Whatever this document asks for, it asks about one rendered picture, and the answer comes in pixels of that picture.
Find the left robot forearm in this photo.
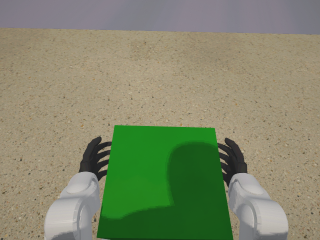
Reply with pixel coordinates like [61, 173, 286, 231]
[44, 171, 101, 240]

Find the right robot forearm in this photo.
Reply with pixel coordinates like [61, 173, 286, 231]
[228, 173, 289, 240]

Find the robot left hand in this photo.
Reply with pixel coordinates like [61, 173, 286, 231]
[78, 136, 112, 182]

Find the carton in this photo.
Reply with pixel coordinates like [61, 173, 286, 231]
[96, 125, 234, 240]

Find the robot right hand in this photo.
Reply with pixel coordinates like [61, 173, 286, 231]
[217, 137, 248, 188]

